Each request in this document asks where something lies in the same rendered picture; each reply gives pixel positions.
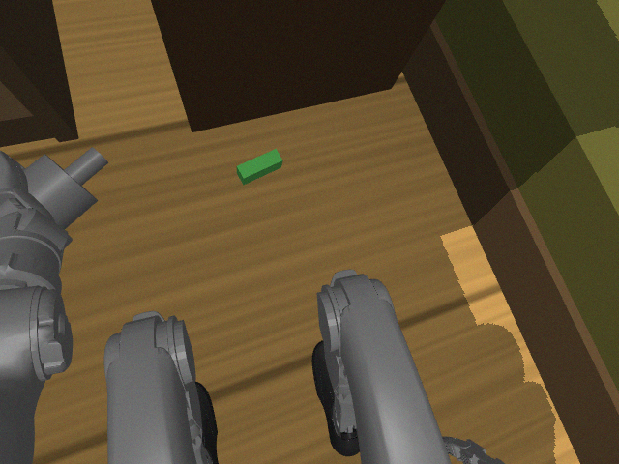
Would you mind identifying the bookshelf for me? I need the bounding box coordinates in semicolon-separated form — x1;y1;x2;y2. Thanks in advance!
0;0;79;147

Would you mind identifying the right robot hand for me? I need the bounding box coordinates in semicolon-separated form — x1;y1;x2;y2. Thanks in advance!
442;436;505;464

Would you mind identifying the left robot arm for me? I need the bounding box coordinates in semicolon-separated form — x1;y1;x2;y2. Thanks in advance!
0;188;73;464

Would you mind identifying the bed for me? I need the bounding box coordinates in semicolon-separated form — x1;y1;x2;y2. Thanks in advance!
402;0;619;464

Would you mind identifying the left robot foot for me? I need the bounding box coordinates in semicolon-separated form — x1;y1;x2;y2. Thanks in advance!
195;382;219;464

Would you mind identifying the right robot foot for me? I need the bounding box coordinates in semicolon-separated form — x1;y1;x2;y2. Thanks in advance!
312;340;360;456

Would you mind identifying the left robot hand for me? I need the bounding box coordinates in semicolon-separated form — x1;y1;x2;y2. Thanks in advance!
0;151;73;246

